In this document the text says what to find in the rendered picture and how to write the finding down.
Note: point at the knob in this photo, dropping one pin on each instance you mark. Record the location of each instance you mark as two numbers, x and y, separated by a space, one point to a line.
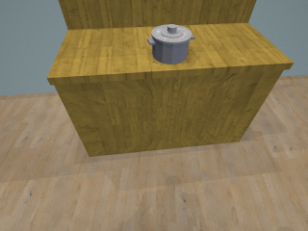
172 28

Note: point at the lid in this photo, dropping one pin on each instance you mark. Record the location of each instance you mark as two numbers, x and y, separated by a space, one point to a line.
161 34

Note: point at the pot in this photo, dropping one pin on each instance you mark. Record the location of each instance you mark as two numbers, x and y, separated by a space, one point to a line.
167 53

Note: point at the table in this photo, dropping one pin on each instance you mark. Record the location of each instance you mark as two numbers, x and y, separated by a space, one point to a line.
121 100

